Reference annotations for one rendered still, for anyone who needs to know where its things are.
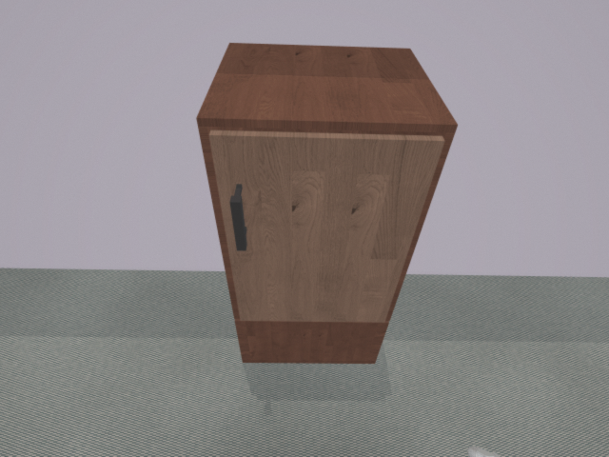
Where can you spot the handle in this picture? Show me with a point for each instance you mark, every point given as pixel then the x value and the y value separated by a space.
pixel 238 219

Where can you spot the cupboard door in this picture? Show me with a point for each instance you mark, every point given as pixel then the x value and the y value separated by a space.
pixel 329 219

